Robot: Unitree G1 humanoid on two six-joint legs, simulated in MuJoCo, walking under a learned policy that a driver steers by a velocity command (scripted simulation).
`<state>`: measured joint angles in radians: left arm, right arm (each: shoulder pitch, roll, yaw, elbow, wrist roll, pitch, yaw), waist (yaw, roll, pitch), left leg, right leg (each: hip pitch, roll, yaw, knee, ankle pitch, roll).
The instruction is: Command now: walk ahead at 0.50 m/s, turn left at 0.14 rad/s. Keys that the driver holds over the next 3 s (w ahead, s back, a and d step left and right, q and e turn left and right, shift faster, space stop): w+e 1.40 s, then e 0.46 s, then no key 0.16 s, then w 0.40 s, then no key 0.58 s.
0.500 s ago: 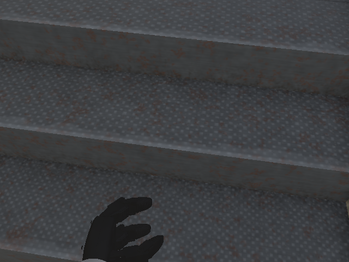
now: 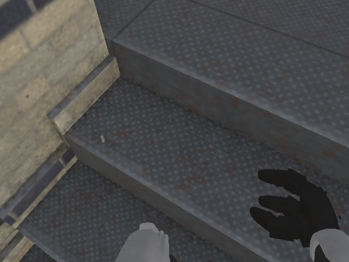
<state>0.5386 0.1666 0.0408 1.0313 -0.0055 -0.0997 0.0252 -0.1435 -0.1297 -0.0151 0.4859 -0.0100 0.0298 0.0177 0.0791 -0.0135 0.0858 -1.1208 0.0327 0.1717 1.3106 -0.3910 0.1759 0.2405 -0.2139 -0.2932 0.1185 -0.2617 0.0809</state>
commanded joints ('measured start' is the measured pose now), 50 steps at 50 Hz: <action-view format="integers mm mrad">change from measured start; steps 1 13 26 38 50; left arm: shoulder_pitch -70 -283 -675 -279 84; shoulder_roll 365 -17 -103 28 143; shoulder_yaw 82 -2 -76 28 43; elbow -141 -353 -463 -212 -122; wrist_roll -72 32 -3 54 15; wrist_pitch -83 39 109 44 14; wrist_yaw -55 -28 -21 -9 10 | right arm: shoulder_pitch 533 475 787 424 -165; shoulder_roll -144 -14 -139 11 77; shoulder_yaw -74 -28 -10 9 97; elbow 49 395 555 70 -194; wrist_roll -15 -14 30 -41 -57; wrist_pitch -14 -164 -173 -148 -96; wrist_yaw -4 -11 -114 -18 -23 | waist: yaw -353 -35 -92 -134 27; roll -293 6 54 151 -39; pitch -509 -64 -90 -62 -73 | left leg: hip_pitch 1232 764 1179 102 -157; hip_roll -53 207 193 -20 61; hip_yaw -307 -265 92 -248 -89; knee -436 -1044 -1183 780 369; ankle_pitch -6 174 1051 272 -69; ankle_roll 55 -112 -129 -98 -86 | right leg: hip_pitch -546 -1227 -1395 -697 -417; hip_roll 7 180 193 118 138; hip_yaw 164 458 52 848 675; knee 731 1632 1506 258 22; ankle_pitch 1301 250 -181 -183 415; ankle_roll -157 -194 -260 -373 -339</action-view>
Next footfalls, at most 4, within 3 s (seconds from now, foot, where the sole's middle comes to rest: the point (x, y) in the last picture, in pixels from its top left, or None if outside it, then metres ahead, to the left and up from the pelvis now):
0.62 right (223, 189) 0.51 -0.05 -0.44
1.10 left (229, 44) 0.93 -0.06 -0.27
1.60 right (341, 38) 0.97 -0.41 -0.27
2.18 left None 1.16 -0.37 -0.27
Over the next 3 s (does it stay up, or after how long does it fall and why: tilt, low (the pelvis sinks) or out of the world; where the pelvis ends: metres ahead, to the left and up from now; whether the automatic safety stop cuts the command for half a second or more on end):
stays up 1.14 -0.57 0.50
